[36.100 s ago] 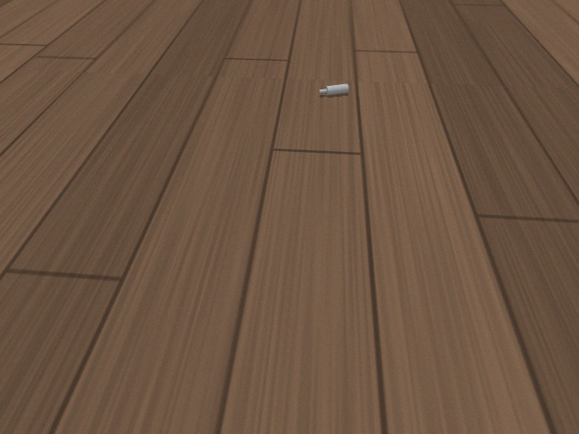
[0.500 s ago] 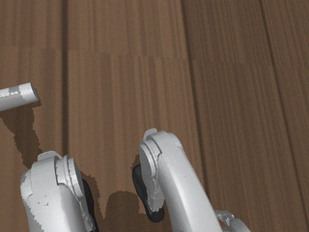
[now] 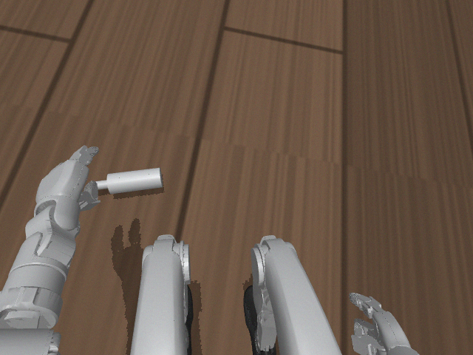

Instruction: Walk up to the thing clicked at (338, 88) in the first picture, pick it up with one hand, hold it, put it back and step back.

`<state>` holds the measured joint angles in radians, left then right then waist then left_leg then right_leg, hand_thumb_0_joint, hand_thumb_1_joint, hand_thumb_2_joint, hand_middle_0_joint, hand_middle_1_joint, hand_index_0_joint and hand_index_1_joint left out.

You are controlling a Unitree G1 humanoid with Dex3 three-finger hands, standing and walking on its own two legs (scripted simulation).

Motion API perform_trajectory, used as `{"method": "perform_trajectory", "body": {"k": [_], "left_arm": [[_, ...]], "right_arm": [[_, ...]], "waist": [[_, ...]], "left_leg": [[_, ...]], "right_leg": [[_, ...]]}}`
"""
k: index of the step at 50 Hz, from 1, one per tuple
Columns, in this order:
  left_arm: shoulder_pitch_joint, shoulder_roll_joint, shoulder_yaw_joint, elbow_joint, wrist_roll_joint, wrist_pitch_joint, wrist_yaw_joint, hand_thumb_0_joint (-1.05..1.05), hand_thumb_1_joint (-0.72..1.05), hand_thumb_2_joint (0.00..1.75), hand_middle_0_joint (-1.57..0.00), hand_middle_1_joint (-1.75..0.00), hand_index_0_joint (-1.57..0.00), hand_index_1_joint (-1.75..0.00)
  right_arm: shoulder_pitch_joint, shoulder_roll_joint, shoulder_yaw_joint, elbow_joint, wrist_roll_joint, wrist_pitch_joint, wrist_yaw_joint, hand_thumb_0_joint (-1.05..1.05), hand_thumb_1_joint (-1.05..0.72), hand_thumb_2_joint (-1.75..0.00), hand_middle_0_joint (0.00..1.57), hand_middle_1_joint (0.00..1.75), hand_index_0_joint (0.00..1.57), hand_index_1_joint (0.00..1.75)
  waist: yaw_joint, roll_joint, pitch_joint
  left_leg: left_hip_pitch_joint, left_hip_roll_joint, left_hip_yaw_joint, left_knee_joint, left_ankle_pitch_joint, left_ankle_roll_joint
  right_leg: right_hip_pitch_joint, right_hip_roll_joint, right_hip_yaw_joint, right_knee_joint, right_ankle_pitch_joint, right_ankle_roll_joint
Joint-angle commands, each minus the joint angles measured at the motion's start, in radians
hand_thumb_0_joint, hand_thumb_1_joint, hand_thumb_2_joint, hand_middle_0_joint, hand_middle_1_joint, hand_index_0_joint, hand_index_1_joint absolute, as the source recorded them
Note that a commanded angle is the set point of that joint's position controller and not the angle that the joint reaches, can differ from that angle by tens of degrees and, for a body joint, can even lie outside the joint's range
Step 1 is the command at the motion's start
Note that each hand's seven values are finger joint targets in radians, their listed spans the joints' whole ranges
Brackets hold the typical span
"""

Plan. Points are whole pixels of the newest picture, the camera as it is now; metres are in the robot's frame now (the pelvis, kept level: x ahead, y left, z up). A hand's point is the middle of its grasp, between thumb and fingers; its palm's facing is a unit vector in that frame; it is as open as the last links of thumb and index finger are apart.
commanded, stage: home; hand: left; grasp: from above
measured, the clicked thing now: (127, 181) +0.51 +0.30 -0.43
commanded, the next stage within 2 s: none
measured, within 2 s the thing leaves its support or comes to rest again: neither
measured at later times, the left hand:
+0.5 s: hand (45, 254) +0.26 +0.23 +0.09, palm faces +0.12 -0.95 -0.29, open 7.3 cm
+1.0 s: hand out of the picture +0.22 +0.21 +0.21, palm faces +0.19 -0.96 -0.21, open 7.4 cm
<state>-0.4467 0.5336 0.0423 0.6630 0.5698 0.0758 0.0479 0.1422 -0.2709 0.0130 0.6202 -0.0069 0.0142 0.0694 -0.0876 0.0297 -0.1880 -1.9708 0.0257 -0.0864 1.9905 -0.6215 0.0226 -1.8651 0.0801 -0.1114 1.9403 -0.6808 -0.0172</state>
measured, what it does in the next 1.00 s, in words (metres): rises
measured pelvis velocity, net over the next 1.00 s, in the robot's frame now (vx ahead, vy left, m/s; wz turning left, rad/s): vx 0.09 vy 0.01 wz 0.14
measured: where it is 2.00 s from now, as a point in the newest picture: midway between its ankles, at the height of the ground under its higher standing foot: (221, 339)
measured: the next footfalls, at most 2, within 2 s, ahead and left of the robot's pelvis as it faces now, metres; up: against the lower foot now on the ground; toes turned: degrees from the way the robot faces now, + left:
none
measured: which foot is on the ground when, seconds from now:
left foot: down 0.00-1.00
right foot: down 0.00-1.00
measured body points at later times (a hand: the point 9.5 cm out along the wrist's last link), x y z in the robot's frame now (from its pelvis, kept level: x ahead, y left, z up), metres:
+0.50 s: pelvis +0.04 +0.00 +0.18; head +0.13 +0.04 +0.62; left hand +0.26 +0.28 +0.11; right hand +0.24 -0.21 +0.09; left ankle +0.09 +0.11 -0.43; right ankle +0.08 -0.11 -0.43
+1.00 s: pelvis +0.09 +0.01 +0.26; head +0.10 +0.01 +0.71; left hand +0.21 +0.26 +0.23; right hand +0.28 -0.21 +0.20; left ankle +0.09 +0.11 -0.43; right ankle +0.08 -0.11 -0.43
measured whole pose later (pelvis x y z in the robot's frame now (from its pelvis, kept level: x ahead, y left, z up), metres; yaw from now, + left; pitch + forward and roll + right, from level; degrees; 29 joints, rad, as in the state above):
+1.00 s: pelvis +0.09 +0.01 +0.26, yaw +8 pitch +11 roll -3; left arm 0.52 0.23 0.03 -0.12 -0.06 0.44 0.04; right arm 0.29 -0.22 0.05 0.50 0.01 -0.20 -0.18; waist -0.04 0.05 -0.18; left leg -0.70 -0.01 -0.07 0.98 -0.46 0.02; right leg -0.60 0.05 -0.05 0.91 -0.50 -0.02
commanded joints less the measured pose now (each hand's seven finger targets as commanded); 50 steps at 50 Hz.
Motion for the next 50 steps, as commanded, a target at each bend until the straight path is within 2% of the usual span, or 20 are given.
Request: {"method": "perform_trajectory", "body": {"k": [1,2,3,4,6,7,11,12,13,17,23,25,26,30,32,33,35,38,47,50], "left_arm": [[-0.143,0.135,0.049,-0.3,-0.119,0.0,0.023,0.0,0.9,0.9,-0.2,-0.3,-0.2,-0.3],[-0.113,0.128,0.054,-0.312,-0.141,0.009,0.026,0.0,0.9,0.9,-0.2,-0.3,-0.2,-0.3],[-0.067,0.09,0.045,-0.298,-0.17,0.02,0.026,0.0,0.9,0.9,-0.2,-0.3,-0.2,-0.3],[-0.047,0.071,0.035,-0.339,-0.2,0.024,0.026,0.0,0.9,0.9,-0.2,-0.3,-0.2,-0.3],[0.002,0.076,0.061,-0.376,-0.248,0.045,0.034,0.0,0.9,0.9,-0.2,-0.3,-0.2,-0.3],[0.053,0.046,0.047,-0.396,-0.274,0.057,0.036,0.0,0.9,0.91,-0.2,-0.31,-0.2,-0.31],[0.157,0.009,0.054,-0.478,-0.389,0.101,0.048,0.0,0.92,0.95,-0.21,-0.34,-0.21,-0.34],[0.187,-0.015,0.046,-0.471,-0.414,0.112,0.046,0.0,0.92,0.95,-0.21,-0.33,-0.21,-0.33],[0.193,-0.004,0.062,-0.521,-0.439,0.118,0.048,0.0,0.92,0.95,-0.21,-0.34,-0.21,-0.34],[0.333,-0.059,0.064,-0.567,-0.504,0.161,0.054,0.0,0.9,0.91,-0.2,-0.3,-0.2,-0.31],[0.517,-0.13,0.076,-0.661,-0.592,0.23,0.056,0.0,0.9,0.9,-0.2,-0.3,-0.2,-0.3],[0.571,-0.135,0.089,-0.694,-0.61,0.246,0.053,0.0,0.9,0.9,-0.2,-0.3,-0.2,-0.3],[0.612,-0.158,0.07,-0.708,-0.616,0.253,0.049,0.0,0.9,0.9,-0.2,-0.3,-0.2,-0.3],[0.734,-0.184,0.064,-0.784,-0.638,0.278,0.041,0.0,0.9,0.9,-0.2,-0.3,-0.2,-0.3],[0.787,-0.191,0.058,-0.833,-0.636,0.286,0.038,0.0,0.9,0.9,-0.2,-0.3,-0.2,-0.3],[0.812,-0.189,0.064,-0.862,-0.636,0.287,0.038,0.0,0.9,0.9,-0.2,-0.3,-0.2,-0.3],[0.874,-0.202,0.046,-0.9,-0.631,0.297,0.033,0.0,0.9,0.9,-0.2,-0.3,-0.2,-0.3],[0.924,-0.215,0.036,-0.934,-0.63,0.308,0.023,0.0,0.9,0.9,-0.2,-0.3,-0.2,-0.3],[0.929,-0.21,0.035,-0.951,-0.623,0.319,-0.01,0.0,0.9,0.9,-0.2,-0.3,-0.2,-0.3],[0.925,-0.208,0.04,-0.956,-0.624,0.316,-0.019,0.0,0.9,0.9,-0.2,-0.3,-0.2,-0.3]], "right_arm": [[0.089,-0.17,-0.069,-0.085,0.027,-0.05,-0.05,0.0,-0.9,-0.9,0.2,0.3,0.2,0.3],[0.072,-0.166,-0.065,-0.098,0.031,-0.059,-0.058,0.0,-0.9,-0.9,0.2,0.3,0.2,0.3],[0.059,-0.165,-0.066,-0.093,0.034,-0.067,-0.068,0.0,-0.9,-0.9,0.2,0.3,0.2,0.3],[0.044,-0.165,-0.063,-0.1,0.038,-0.077,-0.076,0.0,-0.9,-0.9,0.2,0.3,0.2,0.3],[0.03,-0.159,-0.061,-0.115,0.044,-0.09,-0.091,0.0,-0.9,-0.9,0.2,0.3,0.2,0.3],[0.023,-0.152,-0.058,-0.123,0.047,-0.096,-0.098,0.0,-0.9,-0.9,0.2,0.3,0.2,0.3],[-0.002,-0.131,-0.045,-0.148,0.052,-0.12,-0.125,0.0,-0.9,-0.9,0.2,0.3,0.2,0.3],[-0.002,-0.128,-0.044,-0.143,0.049,-0.126,-0.13,0.0,-0.9,-0.9,0.2,0.3,0.2,0.3],[-0.007,-0.127,-0.041,-0.159,0.052,-0.133,-0.134,0.0,-0.9,-0.9,0.2,0.3,0.2,0.3],[0.006,-0.109,-0.026,-0.17,0.056,-0.152,-0.161,0.0,-0.9,-0.9,0.2,0.3,0.2,0.3],[0.052,-0.083,-0.006,-0.182,0.057,-0.175,-0.208,0.0,-0.9,-0.9,0.2,0.3,0.2,0.3],[0.066,-0.08,-0.002,-0.191,0.055,-0.183,-0.219,0.0,-0.9,-0.9,0.2,0.3,0.2,0.3],[0.078,-0.074,0.0,-0.19,0.052,-0.187,-0.225,0.0,-0.9,-0.9,0.2,0.3,0.2,0.3],[0.109,-0.063,0.003,-0.219,0.045,-0.204,-0.246,0.0,-0.9,-0.9,0.2,0.3,0.2,0.3],[0.118,-0.058,-0.001,-0.23,0.041,-0.212,-0.253,0.0,-0.9,-0.9,0.2,0.3,0.2,0.3],[0.117,-0.056,0.0,-0.237,0.04,-0.217,-0.256,0.0,-0.9,-0.9,0.2,0.3,0.2,0.3],[0.122,-0.056,-0.002,-0.248,0.038,-0.225,-0.261,0.0,-0.9,-0.9,0.2,0.3,0.2,0.3],[0.123,-0.058,-0.007,-0.259,0.032,-0.236,-0.263,0.0,-0.9,-0.9,0.2,0.3,0.2,0.3],[0.109,-0.074,-0.016,-0.265,0.022,-0.27,-0.266,0.0,-0.9,-0.9,0.2,0.3,0.2,0.3],[0.108,-0.078,-0.018,-0.263,0.02,-0.28,-0.263,0.0,-0.9,-0.9,0.2,0.3,0.2,0.3]], "waist": [[-0.011,0.161,-0.52],[-0.003,0.163,-0.511],[-0.01,0.155,-0.46],[-0.007,0.168,-0.457],[0.008,0.167,-0.483],[0.003,0.159,-0.463],[0.001,0.115,-0.429],[-0.01,0.113,-0.398],[0.003,0.123,-0.413],[0.004,0.103,-0.36],[0.004,0.076,-0.299],[0.017,0.08,-0.284],[0.01,0.083,-0.257],[0.015,0.062,-0.203],[0.015,0.056,-0.166],[0.027,0.061,-0.165],[0.031,0.075,-0.145],[0.026,0.05,-0.099],[0.03,0.007,-0.017],[0.033,0.012,-0.034]], "left_leg": [[0.591,0.007,-0.029,-0.388,0.002,0.017],[0.614,0.007,-0.039,-0.419,-0.03,0.016],[0.64,0.008,-0.046,-0.45,-0.037,0.012],[0.678,0.008,-0.063,-0.485,-0.044,0.009],[0.745,0.005,-0.059,-0.525,-0.035,0.007],[0.763,0.002,-0.05,-0.546,-0.017,0.006],[0.832,-0.008,-0.019,-0.621,-0.002,0.014],[0.849,-0.008,-0.018,-0.644,0.003,0.013],[0.882,-0.007,-0.028,-0.677,-0.014,0.013],[0.982,-0.011,-0.028,-0.771,0.031,0.009],[1.138,-0.014,-0.005,-0.89,0.22,0.004],[1.191,-0.017,0.006,-0.923,0.283,0.003],[1.211,-0.017,0.007,-0.946,0.313,0.001],[1.291,-0.024,0.024,-1.022,0.362,0.002],[1.319,-0.026,0.027,-1.059,0.372,0.002],[1.339,-0.025,0.028,-1.073,0.386,0.001],[1.375,-0.024,0.029,-1.096,0.421,-0.001],[1.398,-0.019,0.02,-1.13,0.435,0.0],[1.408,-0.027,0.028,-1.151,0.391,0.007],[1.424,-0.026,0.024,-1.155,0.408,0.004]], "right_leg": [[0.346,-0.004,0.031,-0.337,0.138,-0.019],[0.363,-0.002,0.031,-0.351,0.122,-0.018],[0.352,-0.007,0.035,-0.375,0.114,-0.017],[0.365,-0.007,0.032,-0.383,0.116,-0.017],[0.421,-0.009,0.041,-0.427,0.123,-0.016],[0.453,-0.012,0.046,-0.459,0.131,-0.016],[0.584,-0.012,0.067,-0.584,0.123,-0.014],[0.598,-0.015,0.072,-0.605,0.125,-0.014],[0.63,-0.014,0.072,-0.624,0.117,-0.013],[0.746,-0.022,0.075,-0.723,0.148,-0.013],[0.961,-0.025,0.075,-0.882,0.29,-0.012],[1.017,-0.027,0.075,-0.922,0.34,-0.012],[1.045,-0.025,0.073,-0.945,0.363,-0.012],[1.156,-0.028,0.071,-1.047,0.418,-0.005],[1.196,-0.028,0.073,-1.092,0.427,-0.004],[1.216,-0.028,0.069,-1.098,0.438,-0.005],[1.232,-0.026,0.063,-1.113,0.463,-0.006],[1.248,-0.021,0.054,-1.139,0.464,-0.006],[1.246,-0.031,0.06,-1.178,0.423,0.003],[1.264,-0.032,0.058,-1.17,0.432,0.003]]}}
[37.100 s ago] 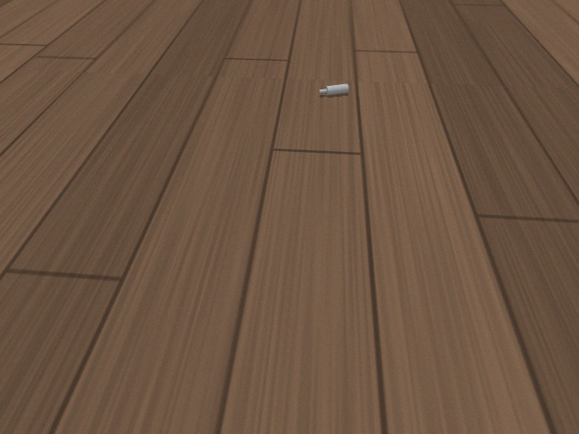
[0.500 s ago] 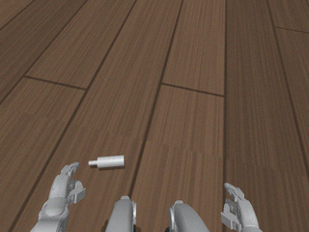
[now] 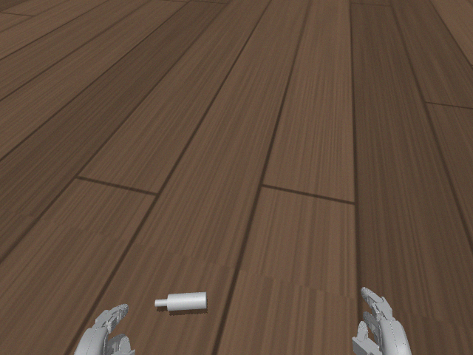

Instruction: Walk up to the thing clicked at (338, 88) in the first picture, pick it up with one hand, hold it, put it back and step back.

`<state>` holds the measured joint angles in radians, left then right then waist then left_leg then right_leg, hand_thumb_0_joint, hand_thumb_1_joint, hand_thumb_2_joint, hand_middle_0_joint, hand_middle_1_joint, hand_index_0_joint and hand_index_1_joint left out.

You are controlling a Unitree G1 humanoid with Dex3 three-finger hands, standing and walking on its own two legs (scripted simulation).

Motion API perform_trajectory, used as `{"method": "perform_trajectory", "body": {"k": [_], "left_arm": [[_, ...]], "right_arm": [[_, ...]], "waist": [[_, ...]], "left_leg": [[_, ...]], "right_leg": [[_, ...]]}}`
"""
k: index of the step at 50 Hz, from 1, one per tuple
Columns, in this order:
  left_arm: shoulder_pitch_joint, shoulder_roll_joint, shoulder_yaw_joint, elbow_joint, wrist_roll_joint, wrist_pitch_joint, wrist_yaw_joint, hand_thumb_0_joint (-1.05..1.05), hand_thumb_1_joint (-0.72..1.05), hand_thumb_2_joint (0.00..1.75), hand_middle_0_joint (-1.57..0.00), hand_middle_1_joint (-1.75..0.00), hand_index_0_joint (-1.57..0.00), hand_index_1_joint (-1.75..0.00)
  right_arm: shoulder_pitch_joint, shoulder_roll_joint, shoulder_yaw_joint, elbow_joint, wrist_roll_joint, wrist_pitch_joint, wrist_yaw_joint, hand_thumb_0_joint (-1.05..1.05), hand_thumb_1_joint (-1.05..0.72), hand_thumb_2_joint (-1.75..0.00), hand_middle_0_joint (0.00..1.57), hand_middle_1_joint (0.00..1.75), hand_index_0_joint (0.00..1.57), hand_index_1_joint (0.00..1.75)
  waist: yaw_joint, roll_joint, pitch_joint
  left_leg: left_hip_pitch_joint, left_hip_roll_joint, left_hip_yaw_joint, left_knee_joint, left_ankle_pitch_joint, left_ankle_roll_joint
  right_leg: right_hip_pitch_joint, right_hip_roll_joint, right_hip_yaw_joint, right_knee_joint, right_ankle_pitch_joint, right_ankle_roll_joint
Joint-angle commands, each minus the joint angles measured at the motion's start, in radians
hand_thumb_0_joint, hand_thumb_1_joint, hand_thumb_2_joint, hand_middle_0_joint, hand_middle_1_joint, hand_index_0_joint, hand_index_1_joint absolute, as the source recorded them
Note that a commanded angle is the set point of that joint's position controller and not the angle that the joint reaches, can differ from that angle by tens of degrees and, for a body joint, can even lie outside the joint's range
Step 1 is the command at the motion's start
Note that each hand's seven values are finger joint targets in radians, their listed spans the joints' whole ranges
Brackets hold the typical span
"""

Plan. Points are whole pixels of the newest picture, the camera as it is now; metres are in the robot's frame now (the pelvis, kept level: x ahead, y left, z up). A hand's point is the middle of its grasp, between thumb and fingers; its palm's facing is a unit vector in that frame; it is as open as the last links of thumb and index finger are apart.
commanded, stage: home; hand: left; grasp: from above
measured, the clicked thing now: (181, 301) +0.46 +0.22 -0.69
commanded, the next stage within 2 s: stand in 1.84 s
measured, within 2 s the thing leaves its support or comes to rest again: neither
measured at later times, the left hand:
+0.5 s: hand out of the picture +0.15 +0.17 -0.05, palm faces +0.04 -0.98 -0.21, open 7.4 cm
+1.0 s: hand out of the picture +0.15 +0.17 -0.05, palm faces +0.04 -0.98 -0.21, open 7.4 cm
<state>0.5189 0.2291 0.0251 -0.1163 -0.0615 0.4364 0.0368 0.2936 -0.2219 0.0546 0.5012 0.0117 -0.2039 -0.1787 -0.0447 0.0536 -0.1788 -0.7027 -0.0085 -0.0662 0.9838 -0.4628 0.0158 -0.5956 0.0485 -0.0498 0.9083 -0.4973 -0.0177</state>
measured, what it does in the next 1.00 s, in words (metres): stands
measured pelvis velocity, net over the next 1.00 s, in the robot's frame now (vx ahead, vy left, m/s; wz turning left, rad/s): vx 0.00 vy -0.01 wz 0.00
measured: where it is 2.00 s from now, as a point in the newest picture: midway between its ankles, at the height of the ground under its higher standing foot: outside the picture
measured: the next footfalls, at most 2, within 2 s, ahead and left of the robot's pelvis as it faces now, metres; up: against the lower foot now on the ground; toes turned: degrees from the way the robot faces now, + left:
none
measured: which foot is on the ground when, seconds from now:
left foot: down 0.00-1.00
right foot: down 0.00-1.00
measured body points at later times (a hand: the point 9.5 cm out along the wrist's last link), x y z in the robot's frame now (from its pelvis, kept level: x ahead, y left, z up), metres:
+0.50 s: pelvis -0.01 -0.01 +0.00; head +0.01 +0.00 +0.45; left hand +0.15 +0.22 -0.03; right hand +0.14 -0.25 -0.07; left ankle +0.01 +0.10 -0.68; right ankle -0.03 -0.11 -0.68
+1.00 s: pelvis +0.00 -0.01 +0.00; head +0.01 -0.01 +0.45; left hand +0.15 +0.22 -0.03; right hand +0.15 -0.25 -0.07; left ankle +0.01 +0.10 -0.68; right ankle -0.03 -0.11 -0.68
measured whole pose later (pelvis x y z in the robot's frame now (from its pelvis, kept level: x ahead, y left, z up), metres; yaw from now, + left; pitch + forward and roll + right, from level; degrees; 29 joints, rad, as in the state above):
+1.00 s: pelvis +0.00 -0.01 +0.00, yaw +0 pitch +10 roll -2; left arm 0.50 0.23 0.03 -0.10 -0.06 0.43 0.02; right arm 0.30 -0.22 0.05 0.53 0.01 -0.23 -0.17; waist -0.04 0.04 -0.16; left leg -0.71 0.00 -0.06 0.99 -0.46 0.00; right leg -0.61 0.05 -0.05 0.93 -0.50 -0.03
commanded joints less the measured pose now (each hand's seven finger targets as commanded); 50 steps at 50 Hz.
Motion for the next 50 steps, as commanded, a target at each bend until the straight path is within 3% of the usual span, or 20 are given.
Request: {"method": "perform_trajectory", "body": {"k": [1,19,30,35,43,44,47,48,50], "left_arm": [[-0.037,0.103,0.056,-0.182,0.013,-0.045,-0.007,0.0,0.9,0.9,-0.2,-0.3,-0.2,-0.3],[-0.042,0.106,0.06,-0.179,0.011,-0.057,-0.007,0.0,0.9,0.9,-0.2,-0.3,-0.2,-0.3],[-0.042,0.105,0.06,-0.165,0.011,-0.056,-0.011,0.0,0.9,0.9,-0.2,-0.3,-0.2,-0.3],[-0.037,0.101,0.058,-0.176,0.007,-0.054,-0.012,0.0,0.9,0.9,-0.2,-0.3,-0.2,-0.3],[-0.047,0.108,0.063,-0.171,0.013,-0.053,-0.01,0.0,0.9,0.9,-0.2,-0.3,-0.2,-0.3],[-0.062,0.125,0.073,-0.207,0.011,-0.059,-0.009,0.0,0.9,0.9,-0.2,-0.3,-0.2,-0.3],[-0.013,0.088,0.043,-0.152,0.01,-0.052,-0.012,0.0,0.9,0.9,-0.2,-0.3,-0.2,-0.3],[-0.04,0.11,0.062,-0.195,0.009,-0.055,-0.01,0.0,0.9,0.9,-0.2,-0.3,-0.2,-0.3],[-0.03,0.104,0.061,-0.176,0.007,-0.053,-0.012,0.0,0.9,0.9,-0.2,-0.3,-0.2,-0.3]], "right_arm": [[-0.049,-0.127,-0.062,-0.147,0.0,-0.063,-0.016,0.0,-0.9,-0.9,0.2,0.3,0.2,0.3],[-0.057,-0.125,-0.059,-0.134,-0.001,-0.076,-0.014,0.0,-0.9,-0.9,0.2,0.3,0.2,0.3],[-0.064,-0.125,-0.061,-0.133,0.0,-0.082,-0.015,0.0,-0.9,-0.9,0.2,0.3,0.2,0.3],[-0.057,-0.124,-0.064,-0.129,-0.001,-0.084,-0.016,0.0,-0.9,-0.9,0.2,0.3,0.2,0.3],[-0.062,-0.124,-0.064,-0.129,-0.001,-0.083,-0.015,0.0,-0.9,-0.9,0.2,0.3,0.2,0.3],[-0.057,-0.125,-0.065,-0.127,0.0,-0.082,-0.015,0.0,-0.9,-0.9,0.2,0.3,0.2,0.3],[-0.054,-0.124,-0.064,-0.123,-0.001,-0.081,-0.013,0.0,-0.9,-0.9,0.2,0.3,0.2,0.3],[-0.055,-0.125,-0.066,-0.13,0.0,-0.08,-0.013,0.0,-0.9,-0.9,0.2,0.3,0.2,0.3],[-0.054,-0.126,-0.066,-0.127,-0.001,-0.078,-0.012,0.0,-0.9,-0.9,0.2,0.3,0.2,0.3]], "waist": [[-0.006,0.002,-0.054],[0.007,0.003,-0.071],[0.007,-0.012,-0.028],[0.0,-0.01,-0.062],[0.005,-0.006,-0.039],[0.005,0.003,-0.041],[0.002,-0.006,-0.05],[0.006,-0.003,-0.066],[0.002,0.0,-0.056]], "left_leg": [[0.16,0.005,0.008,-0.14,0.253,0.012],[0.157,0.005,0.009,-0.144,0.225,0.01],[0.131,0.006,0.014,-0.154,0.152,0.01],[0.148,0.004,0.018,-0.131,0.215,0.011],[0.129,0.003,0.019,-0.14,0.167,0.011],[0.139,0.004,0.019,-0.141,0.172,0.01],[0.144,0.005,0.013,-0.14,0.206,0.009],[0.143,0.005,0.011,-0.137,0.214,0.009],[0.149,0.007,0.011,-0.135,0.232,0.008]], "right_leg": [[-0.012,-0.004,0.003,-0.141,0.259,0.004],[-0.001,-0.006,0.01,-0.139,0.236,0.006],[-0.026,-0.006,0.013,-0.154,0.171,0.01],[-0.015,-0.008,0.02,-0.145,0.234,0.012],[-0.029,-0.01,0.02,-0.152,0.187,0.012],[-0.025,-0.01,0.02,-0.149,0.19,0.01],[-0.018,-0.006,0.015,-0.137,0.217,0.006],[-0.019,-0.006,0.016,-0.135,0.225,0.007],[-0.016,-0.004,0.014,-0.13,0.238,0.007]]}}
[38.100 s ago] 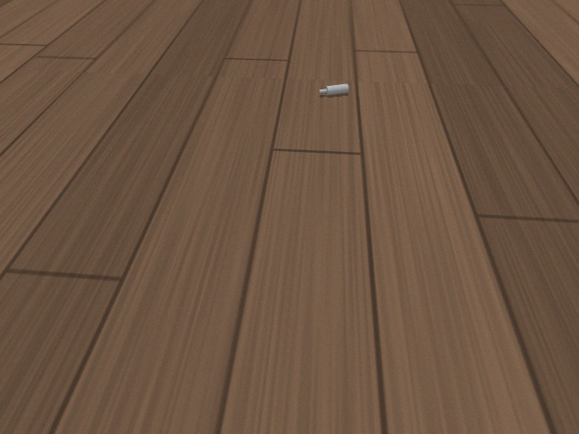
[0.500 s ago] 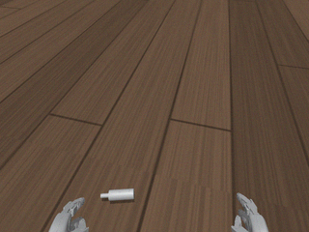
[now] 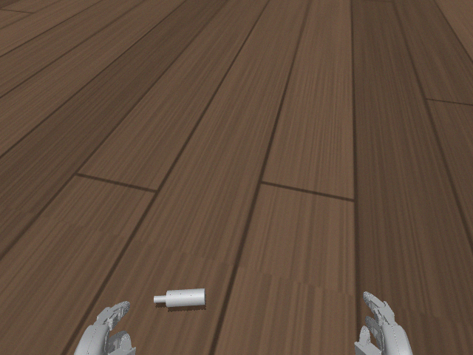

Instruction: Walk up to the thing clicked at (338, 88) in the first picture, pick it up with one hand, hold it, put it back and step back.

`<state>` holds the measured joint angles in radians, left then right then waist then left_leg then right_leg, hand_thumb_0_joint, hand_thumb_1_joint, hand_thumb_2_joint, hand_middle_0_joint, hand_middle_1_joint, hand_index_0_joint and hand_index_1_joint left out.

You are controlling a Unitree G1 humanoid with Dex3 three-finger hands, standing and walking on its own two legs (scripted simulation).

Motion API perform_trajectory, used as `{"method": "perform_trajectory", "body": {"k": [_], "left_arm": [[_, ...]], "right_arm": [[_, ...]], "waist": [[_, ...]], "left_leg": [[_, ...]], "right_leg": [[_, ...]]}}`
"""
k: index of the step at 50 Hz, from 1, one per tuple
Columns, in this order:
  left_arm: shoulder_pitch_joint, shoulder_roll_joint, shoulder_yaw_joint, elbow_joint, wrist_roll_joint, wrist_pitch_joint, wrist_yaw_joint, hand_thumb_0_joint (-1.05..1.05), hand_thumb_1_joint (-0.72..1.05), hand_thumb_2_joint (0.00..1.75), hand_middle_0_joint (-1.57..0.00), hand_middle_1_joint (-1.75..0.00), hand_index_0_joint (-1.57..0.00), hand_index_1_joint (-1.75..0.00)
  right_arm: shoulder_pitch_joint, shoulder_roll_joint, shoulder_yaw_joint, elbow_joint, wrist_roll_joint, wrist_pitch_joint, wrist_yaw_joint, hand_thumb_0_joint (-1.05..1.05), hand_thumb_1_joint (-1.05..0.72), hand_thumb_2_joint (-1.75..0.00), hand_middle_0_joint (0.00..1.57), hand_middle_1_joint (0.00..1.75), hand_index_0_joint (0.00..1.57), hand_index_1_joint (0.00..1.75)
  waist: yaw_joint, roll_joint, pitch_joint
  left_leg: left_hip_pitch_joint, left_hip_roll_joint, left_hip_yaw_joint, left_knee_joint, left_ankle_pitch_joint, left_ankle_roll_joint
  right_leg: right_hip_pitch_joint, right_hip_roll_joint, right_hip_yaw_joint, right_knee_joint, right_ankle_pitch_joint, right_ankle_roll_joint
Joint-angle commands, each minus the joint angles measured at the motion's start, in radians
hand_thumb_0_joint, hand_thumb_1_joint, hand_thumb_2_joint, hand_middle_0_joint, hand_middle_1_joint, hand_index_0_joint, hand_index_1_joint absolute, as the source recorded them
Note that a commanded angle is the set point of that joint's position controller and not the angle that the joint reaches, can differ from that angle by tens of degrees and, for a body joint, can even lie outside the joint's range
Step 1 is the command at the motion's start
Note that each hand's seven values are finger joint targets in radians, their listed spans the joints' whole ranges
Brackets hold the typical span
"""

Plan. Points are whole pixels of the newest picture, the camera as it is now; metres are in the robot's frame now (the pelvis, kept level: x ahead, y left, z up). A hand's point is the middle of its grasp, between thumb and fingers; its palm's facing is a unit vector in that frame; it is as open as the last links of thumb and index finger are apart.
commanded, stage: home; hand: left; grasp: from above
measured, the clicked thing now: (179, 297) +0.46 +0.23 -0.69
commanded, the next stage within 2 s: stand in 0.84 s
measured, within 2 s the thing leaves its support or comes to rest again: neither
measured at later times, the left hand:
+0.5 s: hand (132, 352) +0.16 +0.18 -0.05, palm faces +0.04 -0.98 -0.21, open 7.4 cm
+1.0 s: hand (129, 352) +0.17 +0.19 -0.07, palm faces +0.01 -0.96 -0.28, open 7.4 cm
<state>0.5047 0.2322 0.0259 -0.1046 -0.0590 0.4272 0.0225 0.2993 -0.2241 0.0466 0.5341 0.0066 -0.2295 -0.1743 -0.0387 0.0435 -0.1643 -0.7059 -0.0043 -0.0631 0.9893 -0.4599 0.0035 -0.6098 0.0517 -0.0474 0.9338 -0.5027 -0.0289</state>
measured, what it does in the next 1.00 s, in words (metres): stands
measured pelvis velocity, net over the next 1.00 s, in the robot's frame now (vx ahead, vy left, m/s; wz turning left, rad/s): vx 0.00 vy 0.00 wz -0.01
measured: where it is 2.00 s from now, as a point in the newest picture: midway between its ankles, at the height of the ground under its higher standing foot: outside the picture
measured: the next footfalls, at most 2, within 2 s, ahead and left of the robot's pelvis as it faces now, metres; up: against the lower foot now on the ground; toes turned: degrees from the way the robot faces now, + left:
none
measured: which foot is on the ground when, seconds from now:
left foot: down 0.00-1.00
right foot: down 0.00-1.00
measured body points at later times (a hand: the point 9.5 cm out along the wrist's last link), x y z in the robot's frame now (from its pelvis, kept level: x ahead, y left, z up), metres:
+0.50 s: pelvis +0.00 +0.00 +0.00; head +0.02 +0.00 +0.45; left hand +0.16 +0.23 -0.03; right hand +0.16 -0.24 -0.07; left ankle +0.02 +0.11 -0.68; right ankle -0.02 -0.11 -0.68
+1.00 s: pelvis +0.00 +0.00 +0.01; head +0.02 +0.01 +0.46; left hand +0.16 +0.24 -0.05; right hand +0.15 -0.24 -0.08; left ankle +0.02 +0.11 -0.68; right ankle -0.02 -0.10 -0.68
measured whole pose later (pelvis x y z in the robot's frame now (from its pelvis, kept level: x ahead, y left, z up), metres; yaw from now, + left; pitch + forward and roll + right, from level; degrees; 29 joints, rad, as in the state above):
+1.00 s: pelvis +0.00 +0.00 +0.01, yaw +0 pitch +7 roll -1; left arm 0.38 0.25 0.00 0.13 0.01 0.25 0.03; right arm 0.24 -0.23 0.02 0.63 -0.07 -0.15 -0.12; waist 0.00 0.02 -0.08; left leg -0.62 -0.01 -0.04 0.94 -0.44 0.01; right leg -0.53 0.04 -0.03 0.91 -0.50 -0.03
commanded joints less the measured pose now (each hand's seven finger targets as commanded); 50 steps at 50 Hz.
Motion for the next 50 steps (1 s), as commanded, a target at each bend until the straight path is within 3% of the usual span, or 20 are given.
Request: {"method": "perform_trajectory", "body": {"k": [1,5,8,11,14,16,19,20,23,25,29,34,39,40,42,46,47,48,49,50], "left_arm": [[-0.021,0.096,0.051,-0.185,0.005,-0.045,0.001,0.0,0.9,0.9,-0.2,-0.3,-0.2,-0.3],[-0.064,0.141,0.085,-0.252,0.005,-0.058,0.008,0.0,0.9,0.9,-0.2,-0.3,-0.2,-0.3],[0.017,0.073,0.035,-0.143,0.006,-0.043,0.004,0.0,0.9,0.9,-0.2,-0.3,-0.2,-0.3],[-0.02,0.115,0.068,-0.2,0.007,-0.047,0.004,0.0,0.9,0.9,-0.2,-0.3,-0.2,-0.3],[0.002,0.085,0.043,-0.155,0.007,-0.041,0.002,0.0,0.9,0.9,-0.2,-0.3,-0.2,-0.3],[-0.031,0.126,0.078,-0.224,0.006,-0.048,0.008,0.0,0.9,0.9,-0.2,-0.3,-0.2,-0.3],[0.019,0.071,0.034,-0.152,0.004,-0.037,0.002,0.0,0.9,0.9,-0.2,-0.3,-0.2,-0.3],[-0.003,0.09,0.056,-0.208,-0.001,-0.042,0.003,0.0,0.9,0.9,-0.2,-0.3,-0.2,-0.3],[-0.03,0.13,0.072,-0.236,0.009,-0.05,0.008,0.0,0.9,0.9,-0.2,-0.3,-0.2,-0.3],[0.028,0.069,0.033,-0.144,0.007,-0.043,0.005,0.0,0.9,0.9,-0.2,-0.3,-0.2,-0.3],[-0.038,0.131,0.078,-0.24,0.007,-0.052,0.008,0.0,0.9,0.9,-0.2,-0.3,-0.2,-0.3],[0.011,0.092,0.049,-0.19,0.002,-0.042,0.005,0.0,0.9,0.9,-0.2,-0.3,-0.2,-0.3],[-0.033,0.128,0.071,-0.245,0.007,-0.052,0.01,0.0,0.9,0.9,-0.2,-0.3,-0.2,-0.3],[0.031,0.072,0.038,-0.146,0.006,-0.042,0.006,0.0,0.9,0.9,-0.2,-0.3,-0.2,-0.3],[-0.038,0.131,0.081,-0.261,0.002,-0.052,0.01,0.0,0.9,0.9,-0.2,-0.3,-0.2,-0.3],[0.012,0.084,0.044,-0.181,0.003,-0.043,0.006,0.0,0.9,0.9,-0.2,-0.3,-0.2,-0.3],[-0.32,0.176,0.053,0.17,0.125,-0.243,0.041,0.0,0.9,0.9,-0.2,-0.3,-0.2,-0.3],[-0.224,0.2,0.079,0.313,0.125,-0.312,0.036,0.0,0.9,0.9,-0.2,-0.3,-0.2,-0.3],[-0.228,0.202,0.074,0.354,0.124,-0.344,0.028,0.0,0.9,0.9,-0.2,-0.3,-0.2,-0.3],[-0.23,0.212,0.063,0.408,0.125,-0.368,0.026,0.0,0.9,0.9,-0.2,-0.3,-0.2,-0.3]], "right_arm": [[-0.06,-0.124,-0.058,-0.158,0.003,-0.052,-0.016,0.0,-0.9,-0.9,0.2,0.3,0.2,0.3],[-0.055,-0.123,-0.06,-0.155,0.004,-0.051,-0.019,0.0,-0.9,-0.9,0.2,0.3,0.2,0.3],[-0.057,-0.122,-0.056,-0.159,0.005,-0.05,-0.018,0.0,-0.9,-0.9,0.2,0.3,0.2,0.3],[-0.063,-0.126,-0.06,-0.16,0.003,-0.048,-0.015,0.0,-0.9,-0.9,0.2,0.3,0.2,0.3],[-0.064,-0.122,-0.058,-0.162,0.004,-0.045,-0.015,0.0,-0.9,-0.9,0.2,0.3,0.2,0.3],[-0.06,-0.123,-0.061,-0.164,0.005,-0.044,-0.016,0.0,-0.9,-0.9,0.2,0.3,0.2,0.3],[-0.065,-0.119,-0.055,-0.168,0.006,-0.046,-0.015,0.0,-0.9,-0.9,0.2,0.3,0.2,0.3],[-0.061,-0.121,-0.06,-0.173,0.006,-0.045,-0.013,0.0,-0.9,-0.9,0.2,0.3,0.2,0.3],[-0.06,-0.125,-0.062,-0.165,0.005,-0.04,-0.014,0.0,-0.9,-0.9,0.2,0.3,0.2,0.3],[-0.057,-0.117,-0.058,-0.168,0.004,-0.041,-0.012,0.0,-0.9,-0.9,0.2,0.3,0.2,0.3],[-0.057,-0.128,-0.065,-0.169,0.005,-0.039,-0.013,0.0,-0.9,-0.9,0.2,0.3,0.2,0.3],[-0.058,-0.123,-0.06,-0.17,0.007,-0.037,-0.011,0.0,-0.9,-0.9,0.2,0.3,0.2,0.3],[-0.056,-0.121,-0.061,-0.174,0.007,-0.033,-0.011,0.0,-0.9,-0.9,0.2,0.3,0.2,0.3],[-0.056,-0.118,-0.058,-0.173,0.007,-0.033,-0.011,0.0,-0.9,-0.9,0.2,0.3,0.2,0.3],[-0.056,-0.124,-0.064,-0.178,0.007,-0.034,-0.012,0.0,-0.9,-0.9,0.2,0.3,0.2,0.3],[-0.059,-0.119,-0.058,-0.176,0.008,-0.033,-0.01,0.0,-0.9,-0.9,0.2,0.3,0.2,0.3],[-0.141,-0.208,-0.098,0.077,-0.116,0.063,0.05,0.0,-0.9,-0.9,0.2,0.3,0.2,0.3],[-0.167,-0.218,-0.119,0.086,-0.11,0.099,0.076,0.0,-0.9,-0.9,0.2,0.3,0.2,0.3],[-0.135,-0.228,-0.12,0.067,-0.119,0.115,0.09,0.0,-0.9,-0.9,0.2,0.3,0.2,0.3],[-0.14,-0.221,-0.116,0.088,-0.106,0.122,0.106,0.0,-0.9,-0.9,0.2,0.3,0.2,0.3]], "waist": [[-0.006,0.007,-0.09],[0.005,0.009,-0.093],[-0.007,-0.02,-0.06],[0.002,-0.001,-0.082],[-0.005,-0.009,-0.052],[0.005,0.001,-0.082],[-0.01,-0.03,-0.051],[-0.001,-0.002,-0.104],[0.004,0.016,-0.084],[-0.011,-0.017,-0.08],[0.001,0.006,-0.08],[-0.005,-0.007,-0.086],[0.0,0.007,-0.078],[-0.014,-0.02,-0.068],[0.0,0.014,-0.109],[-0.009,0.004,-0.07],[0.073,-0.032,0.162],[0.074,-0.102,0.063],[0.042,-0.086,0.049],[0.054,-0.051,0.013]], "left_leg": [[0.153,0.001,0.007,-0.138,0.233,0.021],[0.16,0.0,0.013,-0.133,0.224,0.023],[0.145,-0.001,0.014,-0.129,0.23,0.025],[0.149,0.0,0.01,-0.134,0.233,0.022],[0.14,0.002,0.008,-0.138,0.219,0.022],[0.143,-0.001,0.011,-0.13,0.221,0.023],[0.131,-0.003,0.014,-0.128,0.196,0.027],[0.148,-0.001,0.012,-0.129,0.222,0.024],[0.148,0.002,0.004,-0.138,0.228,0.02],[0.142,0.001,0.005,-0.129,0.238,0.023],[0.143,0.0,0.008,-0.134,0.208,0.022],[0.148,0.0,0.009,-0.128,0.235,0.024],[0.14,-0.003,0.009,-0.126,0.222,0.023],[0.14,-0.001,0.01,-0.124,0.226,0.025],[0.152,-0.002,0.009,-0.122,0.24,0.024],[0.139,0.0,0.006,-0.13,0.224,0.023],[0.165,0.062,-0.052,-0.26,0.343,0.062],[0.24,0.042,-0.02,-0.229,0.37,0.07],[0.266,0.041,-0.036,-0.243,0.363,0.067],[0.308,0.041,-0.049,-0.256,0.396,0.068]], "right_leg": [[0.001,-0.009,0.013,-0.154,0.248,0.019],[0.005,-0.013,0.019,-0.162,0.247,0.021],[-0.008,-0.013,0.018,-0.162,0.258,0.022],[0.006,-0.01,0.014,-0.158,0.251,0.02],[-0.015,-0.009,0.012,-0.159,0.239,0.021],[-0.003,-0.013,0.016,-0.163,0.245,0.022],[-0.01,-0.013,0.017,-0.172,0.226,0.024],[0.007,-0.012,0.018,-0.159,0.246,0.02],[-0.002,-0.009,0.01,-0.15,0.241,0.016],[-0.005,-0.007,0.01,-0.148,0.255,0.019],[-0.007,-0.01,0.014,-0.158,0.229,0.019],[0.001,-0.009,0.013,-0.154,0.256,0.02],[-0.004,-0.012,0.015,-0.159,0.249,0.02],[-0.01,-0.009,0.012,-0.156,0.251,0.022],[0.007,-0.012,0.016,-0.154,0.266,0.02],[-0.011,-0.008,0.011,-0.155,0.248,0.02],[0.151,-0.09,0.121,-0.201,0.239,-0.018],[0.186,-0.113,0.18,-0.252,0.278,-0.053],[0.177,-0.105,0.208,-0.265,0.31,-0.061],[0.251,-0.113,0.2,-0.252,0.382,-0.054]]}}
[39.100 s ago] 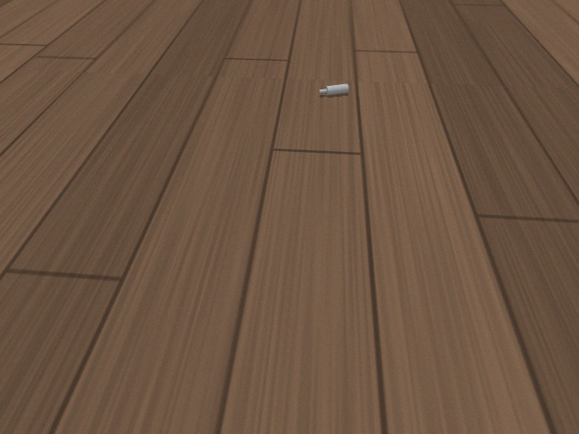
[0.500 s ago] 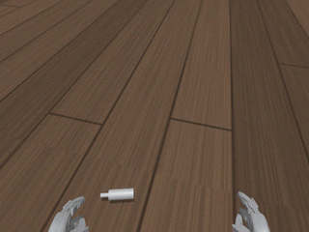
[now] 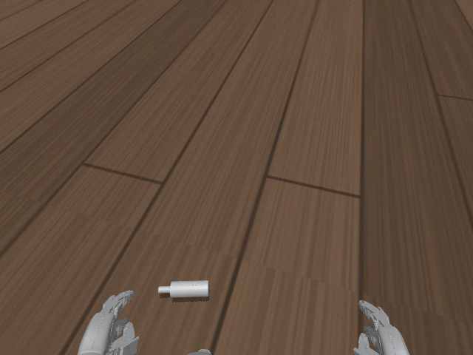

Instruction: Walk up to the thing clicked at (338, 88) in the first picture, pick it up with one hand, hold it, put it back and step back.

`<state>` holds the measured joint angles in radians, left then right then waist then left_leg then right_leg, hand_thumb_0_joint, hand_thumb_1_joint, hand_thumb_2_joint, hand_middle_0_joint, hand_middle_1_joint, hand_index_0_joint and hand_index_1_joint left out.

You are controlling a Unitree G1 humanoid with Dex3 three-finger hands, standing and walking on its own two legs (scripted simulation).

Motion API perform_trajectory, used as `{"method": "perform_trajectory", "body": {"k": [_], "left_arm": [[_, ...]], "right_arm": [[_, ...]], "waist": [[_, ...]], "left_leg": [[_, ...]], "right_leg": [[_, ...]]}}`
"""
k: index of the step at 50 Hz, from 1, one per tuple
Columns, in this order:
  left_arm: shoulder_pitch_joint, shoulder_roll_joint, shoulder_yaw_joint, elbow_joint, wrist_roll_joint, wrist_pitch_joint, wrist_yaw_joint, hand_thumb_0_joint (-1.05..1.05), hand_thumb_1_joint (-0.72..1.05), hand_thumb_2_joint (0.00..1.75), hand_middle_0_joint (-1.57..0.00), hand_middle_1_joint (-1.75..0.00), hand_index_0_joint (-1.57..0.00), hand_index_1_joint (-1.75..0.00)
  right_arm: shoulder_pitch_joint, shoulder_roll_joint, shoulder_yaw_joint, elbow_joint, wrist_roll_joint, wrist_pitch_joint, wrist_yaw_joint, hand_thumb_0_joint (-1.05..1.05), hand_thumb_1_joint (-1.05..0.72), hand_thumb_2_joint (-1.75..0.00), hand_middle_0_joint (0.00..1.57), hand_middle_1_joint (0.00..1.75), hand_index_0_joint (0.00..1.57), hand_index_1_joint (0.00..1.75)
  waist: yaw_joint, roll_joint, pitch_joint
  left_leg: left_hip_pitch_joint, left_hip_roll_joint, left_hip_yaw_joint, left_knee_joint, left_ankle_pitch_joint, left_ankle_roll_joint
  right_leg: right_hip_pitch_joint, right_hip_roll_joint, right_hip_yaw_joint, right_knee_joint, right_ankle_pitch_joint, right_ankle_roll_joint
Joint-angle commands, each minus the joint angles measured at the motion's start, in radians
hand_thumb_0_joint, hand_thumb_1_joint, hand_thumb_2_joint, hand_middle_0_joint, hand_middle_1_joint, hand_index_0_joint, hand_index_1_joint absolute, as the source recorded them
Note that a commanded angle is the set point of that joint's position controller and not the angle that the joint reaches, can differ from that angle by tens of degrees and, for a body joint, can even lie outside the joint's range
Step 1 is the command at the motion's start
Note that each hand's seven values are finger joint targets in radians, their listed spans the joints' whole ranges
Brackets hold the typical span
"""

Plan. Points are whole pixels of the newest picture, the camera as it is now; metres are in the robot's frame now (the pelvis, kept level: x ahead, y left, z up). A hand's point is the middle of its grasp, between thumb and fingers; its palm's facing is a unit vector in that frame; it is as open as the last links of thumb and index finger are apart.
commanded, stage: stand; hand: left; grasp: from above
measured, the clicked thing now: (183, 289) +0.47 +0.24 -0.69
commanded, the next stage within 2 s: none
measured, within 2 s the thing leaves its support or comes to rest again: neither
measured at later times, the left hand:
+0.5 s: hand out of the picture +0.04 +0.24 -0.11, palm faces +0.04 -0.94 -0.33, open 7.4 cm
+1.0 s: hand out of the picture +0.04 +0.25 -0.10, palm faces +0.01 -0.94 -0.35, open 7.4 cm
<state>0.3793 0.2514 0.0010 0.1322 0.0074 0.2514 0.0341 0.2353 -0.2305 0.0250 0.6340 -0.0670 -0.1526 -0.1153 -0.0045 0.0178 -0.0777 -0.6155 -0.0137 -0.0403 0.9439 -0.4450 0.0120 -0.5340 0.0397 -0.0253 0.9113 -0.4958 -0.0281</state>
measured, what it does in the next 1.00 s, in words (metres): rises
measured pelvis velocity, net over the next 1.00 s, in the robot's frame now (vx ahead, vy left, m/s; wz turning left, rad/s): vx -0.01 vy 0.00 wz -0.02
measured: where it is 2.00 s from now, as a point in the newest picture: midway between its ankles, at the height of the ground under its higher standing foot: outside the picture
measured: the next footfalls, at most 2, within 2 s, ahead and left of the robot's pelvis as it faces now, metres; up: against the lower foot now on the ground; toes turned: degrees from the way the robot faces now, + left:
none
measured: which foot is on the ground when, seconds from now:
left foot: down 0.00-1.00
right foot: down 0.00-1.00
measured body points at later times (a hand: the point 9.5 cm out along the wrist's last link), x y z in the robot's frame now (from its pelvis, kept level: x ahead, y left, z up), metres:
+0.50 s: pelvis -0.01 +0.01 +0.05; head +0.00 +0.00 +0.50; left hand +0.04 +0.29 -0.08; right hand +0.06 -0.26 -0.09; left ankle +0.02 +0.11 -0.69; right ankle -0.02 -0.11 -0.69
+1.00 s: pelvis -0.01 +0.00 +0.06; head -0.01 +0.00 +0.51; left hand +0.04 +0.29 -0.08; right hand +0.04 -0.28 -0.09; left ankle +0.02 +0.11 -0.69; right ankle -0.02 -0.11 -0.69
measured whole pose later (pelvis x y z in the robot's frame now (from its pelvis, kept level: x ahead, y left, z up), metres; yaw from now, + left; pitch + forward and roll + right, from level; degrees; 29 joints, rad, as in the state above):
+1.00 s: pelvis -0.01 +0.00 +0.06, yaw -1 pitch -4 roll +0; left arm 0.15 0.29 0.04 1.17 0.02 0.00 0.03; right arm 0.15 -0.31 -0.02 1.14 -0.03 -0.01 -0.01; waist 0.00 0.02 0.06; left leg -0.14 -0.02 -0.01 0.34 -0.14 0.01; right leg -0.09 0.02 0.02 0.34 -0.20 -0.01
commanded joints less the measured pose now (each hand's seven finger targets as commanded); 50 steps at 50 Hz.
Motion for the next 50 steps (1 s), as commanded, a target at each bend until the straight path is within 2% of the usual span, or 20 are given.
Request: {"method": "perform_trajectory", "body": {"k": [1,2,3,5,7,8,9,11,16,20,22,25,30,31,35,40,43,50], "left_arm": [[-0.127,0.189,0.088,0.211,0.062,-0.209,0.012,0.0,0.9,0.9,-0.2,-0.3,-0.2,-0.3],[-0.158,0.177,0.087,0.267,0.051,-0.212,0.007,0.0,0.9,0.9,-0.2,-0.3,-0.2,-0.3],[-0.171,0.172,0.091,0.312,0.04,-0.215,0.006,0.0,0.9,0.9,-0.2,-0.3,-0.2,-0.3],[-0.193,0.164,0.088,0.401,0.036,-0.225,0.009,0.0,0.9,0.9,-0.2,-0.3,-0.2,-0.3],[-0.193,0.16,0.088,0.483,0.037,-0.239,0.01,0.0,0.9,0.9,-0.2,-0.3,-0.2,-0.3],[-0.203,0.165,0.09,0.522,0.037,-0.246,0.01,0.0,0.9,0.9,-0.2,-0.3,-0.2,-0.3],[-0.216,0.158,0.087,0.551,0.036,-0.249,0.01,0.0,0.9,0.9,-0.2,-0.3,-0.2,-0.3],[-0.214,0.153,0.084,0.614,0.033,-0.255,0.01,0.0,0.9,0.9,-0.2,-0.3,-0.2,-0.3],[-0.229,0.178,0.086,0.742,0.025,-0.265,0.014,0.0,0.9,0.9,-0.2,-0.3,-0.2,-0.3],[-0.222,0.189,0.081,0.824,0.023,-0.271,0.016,0.0,0.9,0.9,-0.2,-0.3,-0.2,-0.3],[-0.232,0.193,0.08,0.853,0.023,-0.271,0.017,0.0,0.9,0.9,-0.2,-0.3,-0.2,-0.3],[-0.235,0.202,0.078,0.89,0.023,-0.269,0.014,0.0,0.9,0.9,-0.2,-0.3,-0.2,-0.3],[-0.246,0.214,0.078,0.928,0.025,-0.27,0.012,0.0,0.9,0.9,-0.2,-0.3,-0.2,-0.3],[-0.249,0.215,0.076,0.932,0.024,-0.271,0.012,0.0,0.9,0.9,-0.2,-0.3,-0.2,-0.3],[-0.243,0.217,0.073,0.955,0.024,-0.268,0.008,0.0,0.9,0.9,-0.2,-0.3,-0.2,-0.3],[-0.246,0.221,0.07,0.971,0.022,-0.267,0.002,0.0,0.9,0.9,-0.2,-0.3,-0.2,-0.3],[-0.256,0.232,0.072,0.976,0.022,-0.269,0.003,0.0,0.9,0.9,-0.2,-0.3,-0.2,-0.3],[-0.279,0.24,0.068,0.977,0.017,-0.278,0.002,0.0,0.9,0.9,-0.2,-0.3,-0.2,-0.3]], "right_arm": [[-0.064,-0.194,-0.095,0.024,-0.008,0.05,0.063,0.0,-0.9,-0.9,0.2,0.3,0.2,0.3],[-0.072,-0.177,-0.091,0.047,0.007,0.058,0.076,0.0,-0.9,-0.9,0.2,0.3,0.2,0.3],[-0.081,-0.179,-0.094,0.059,0.015,0.061,0.082,0.0,-0.9,-0.9,0.2,0.3,0.2,0.3],[-0.097,-0.176,-0.1,0.104,0.015,0.072,0.091,0.0,-0.9,-0.9,0.2,0.3,0.2,0.3],[-0.106,-0.179,-0.101,0.138,0.013,0.079,0.093,0.0,-0.9,-0.9,0.2,0.3,0.2,0.3],[-0.107,-0.179,-0.101,0.155,0.015,0.081,0.093,0.0,-0.9,-0.9,0.2,0.3,0.2,0.3],[-0.102,-0.179,-0.099,0.172,0.015,0.085,0.091,0.0,-0.9,-0.9,0.2,0.3,0.2,0.3],[-0.111,-0.188,-0.098,0.205,0.015,0.092,0.087,0.0,-0.9,-0.9,0.2,0.3,0.2,0.3],[-0.098,-0.203,-0.101,0.283,0.026,0.106,0.076,0.0,-0.9,-0.9,0.2,0.3,0.2,0.3],[-0.103,-0.21,-0.101,0.335,0.034,0.117,0.074,0.0,-0.9,-0.9,0.2,0.3,0.2,0.3],[-0.106,-0.213,-0.099,0.356,0.035,0.119,0.073,0.0,-0.9,-0.9,0.2,0.3,0.2,0.3],[-0.115,-0.218,-0.097,0.379,0.037,0.125,0.076,0.0,-0.9,-0.9,0.2,0.3,0.2,0.3],[-0.125,-0.23,-0.096,0.406,0.039,0.128,0.078,0.0,-0.9,-0.9,0.2,0.3,0.2,0.3],[-0.124,-0.232,-0.095,0.408,0.04,0.127,0.079,0.0,-0.9,-0.9,0.2,0.3,0.2,0.3],[-0.125,-0.241,-0.092,0.426,0.04,0.129,0.08,0.0,-0.9,-0.9,0.2,0.3,0.2,0.3],[-0.128,-0.25,-0.088,0.437,0.041,0.129,0.083,0.0,-0.9,-0.9,0.2,0.3,0.2,0.3],[-0.131,-0.257,-0.087,0.438,0.042,0.129,0.085,0.0,-0.9,-0.9,0.2,0.3,0.2,0.3],[-0.133,-0.265,-0.08,0.447,0.046,0.122,0.086,0.0,-0.9,-0.9,0.2,0.3,0.2,0.3]], "waist": [[0.019,-0.025,-0.091],[0.024,-0.056,-0.072],[0.026,-0.058,-0.069],[0.035,-0.028,-0.045],[0.037,0.005,-0.027],[0.033,0.003,-0.03],[0.029,0.015,-0.004],[0.035,0.03,0.016],[0.018,-0.009,0.034],[0.018,-0.031,0.065],[0.018,-0.025,0.086],[0.017,-0.027,0.117],[0.017,-0.023,0.127],[0.015,-0.02,0.117],[0.016,-0.006,0.14],[0.015,0.007,0.147],[0.013,-0.007,0.13],[0.005,-0.023,0.098]], "left_leg": [[0.247,0.045,-0.053,-0.226,0.394,0.052],[0.265,0.035,-0.037,-0.251,0.362,0.049],[0.285,0.043,-0.049,-0.266,0.364,0.049],[0.306,0.052,-0.077,-0.323,0.297,0.049],[0.35,0.07,-0.095,-0.378,0.305,0.05],[0.362,0.072,-0.099,-0.394,0.345,0.047],[0.36,0.08,-0.106,-0.436,0.334,0.044],[0.387,0.093,-0.12,-0.485,0.373,0.042],[0.48,0.087,-0.091,-0.54,0.439,0.026],[0.517,0.09,-0.081,-0.575,0.395,0.022],[0.516,0.091,-0.08,-0.598,0.373,0.018],[0.512,0.094,-0.087,-0.635,0.285,0.014],[0.5,0.098,-0.094,-0.66,0.26,0.014],[0.505,0.104,-0.093,-0.658,0.284,0.016],[0.482,0.104,-0.1,-0.681,0.208,0.013],[0.463,0.112,-0.108,-0.697,0.159,0.014],[0.462,0.119,-0.114,-0.697,0.171,0.018],[0.515,0.122,-0.093,-0.664,0.307,0.024]], "right_leg": [[0.212,-0.118,0.182,-0.23,0.423,-0.049],[0.208,-0.121,0.182,-0.261,0.397,-0.041],[0.212,-0.115,0.168,-0.277,0.381,-0.033],[0.221,-0.116,0.159,-0.316,0.306,-0.022],[0.229,-0.107,0.141,-0.342,0.303,-0.009],[0.266,-0.11,0.137,-0.352,0.339,-0.008],[0.271,-0.102,0.132,-0.366,0.331,-0.003],[0.302,-0.102,0.123,-0.401,0.362,0.002],[0.363,-0.12,0.135,-0.491,0.431,0.0],[0.381,-0.129,0.143,-0.557,0.412,0.007],[0.387,-0.135,0.149,-0.576,0.396,0.005],[0.375,-0.126,0.148,-0.61,0.333,0.009],[0.389,-0.129,0.149,-0.637,0.307,0.008],[0.399,-0.136,0.151,-0.635,0.326,0.006],[0.384,-0.126,0.146,-0.647,0.279,0.011],[0.377,-0.124,0.148,-0.646,0.256,0.007],[0.386,-0.131,0.15,-0.646,0.271,0.006],[0.393,-0.147,0.161,-0.654,0.355,0.005]]}}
